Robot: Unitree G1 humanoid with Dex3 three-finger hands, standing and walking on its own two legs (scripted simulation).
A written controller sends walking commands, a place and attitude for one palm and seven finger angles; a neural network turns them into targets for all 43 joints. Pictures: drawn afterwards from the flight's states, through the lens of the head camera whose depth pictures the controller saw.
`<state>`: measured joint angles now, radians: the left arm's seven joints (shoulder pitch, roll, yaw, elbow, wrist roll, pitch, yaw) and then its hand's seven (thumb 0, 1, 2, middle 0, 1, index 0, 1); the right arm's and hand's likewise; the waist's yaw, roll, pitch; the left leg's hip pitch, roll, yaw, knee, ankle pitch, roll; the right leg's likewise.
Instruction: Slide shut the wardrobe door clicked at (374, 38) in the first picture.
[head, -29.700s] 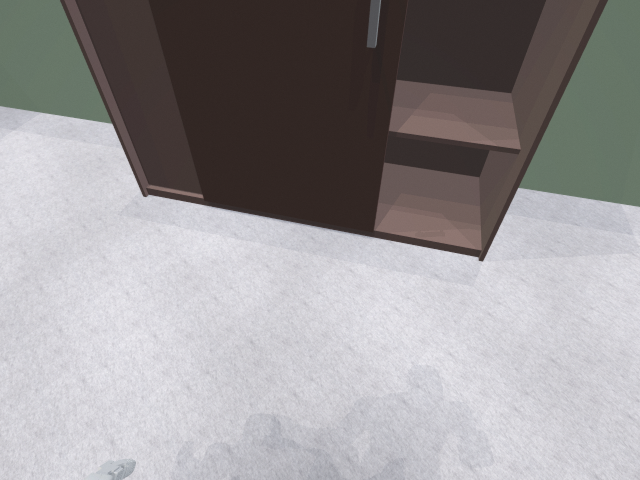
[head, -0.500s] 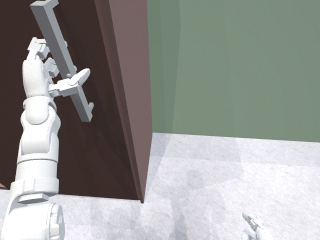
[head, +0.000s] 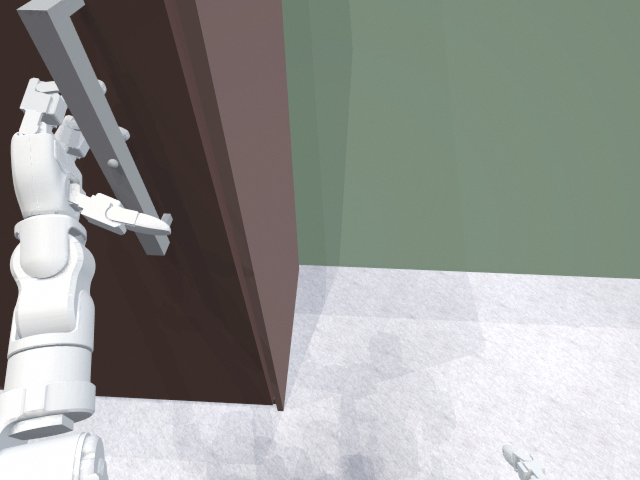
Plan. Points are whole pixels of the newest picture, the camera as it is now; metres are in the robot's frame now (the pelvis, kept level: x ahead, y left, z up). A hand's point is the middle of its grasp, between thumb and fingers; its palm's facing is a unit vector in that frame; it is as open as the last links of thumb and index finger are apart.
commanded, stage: slip the hand off the handle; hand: left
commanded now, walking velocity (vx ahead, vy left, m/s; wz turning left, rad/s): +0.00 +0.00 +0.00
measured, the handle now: (122, 147) +0.40 +0.26 +0.22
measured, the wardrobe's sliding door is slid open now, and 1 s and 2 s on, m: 0.01 0.01 0.01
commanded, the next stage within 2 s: draw the hand back to the body in 1.24 s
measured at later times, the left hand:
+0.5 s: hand (53, 166) +0.35 +0.31 +0.23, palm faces +0.41 -0.90 -0.16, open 14.7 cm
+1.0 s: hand (12, 208) +0.29 +0.32 +0.22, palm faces +0.44 -0.88 -0.16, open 14.7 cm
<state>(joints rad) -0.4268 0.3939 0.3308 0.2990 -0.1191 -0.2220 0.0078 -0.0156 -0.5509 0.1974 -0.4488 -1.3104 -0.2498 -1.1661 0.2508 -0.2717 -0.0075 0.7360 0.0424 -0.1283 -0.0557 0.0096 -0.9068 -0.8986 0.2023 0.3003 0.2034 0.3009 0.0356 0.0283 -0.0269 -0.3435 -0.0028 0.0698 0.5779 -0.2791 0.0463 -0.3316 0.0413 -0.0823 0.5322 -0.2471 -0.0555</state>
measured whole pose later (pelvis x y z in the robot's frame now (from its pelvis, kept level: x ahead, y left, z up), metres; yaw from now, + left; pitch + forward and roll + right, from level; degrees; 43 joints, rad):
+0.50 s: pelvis +0.01 +0.02 +0.00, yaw +1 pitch +2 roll -1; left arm -0.42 0.45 0.40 0.28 -0.10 -0.11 -0.06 -0.02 -0.56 0.19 -0.30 -1.18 -0.25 -1.15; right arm 0.25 -0.23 0.05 0.69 0.03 -0.12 -0.10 0.01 -0.90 -0.90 0.21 0.30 0.21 0.30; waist 0.05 0.02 -0.03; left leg -0.31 -0.04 0.06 0.56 -0.28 0.07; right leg -0.30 0.01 -0.09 0.53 -0.26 -0.03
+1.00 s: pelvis +0.01 +0.01 +0.00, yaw +0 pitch +1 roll -1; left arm -0.16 0.43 0.50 0.06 -0.20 -0.09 -0.11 -0.02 -0.56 0.19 -0.26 -1.16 -0.26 -1.15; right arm 0.22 -0.25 0.04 0.66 0.03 -0.17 -0.10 0.01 -0.90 -0.90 0.21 0.30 0.21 0.30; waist 0.07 0.03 -0.05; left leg -0.30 -0.02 0.07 0.57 -0.29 0.06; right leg -0.29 0.03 -0.08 0.53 -0.26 -0.04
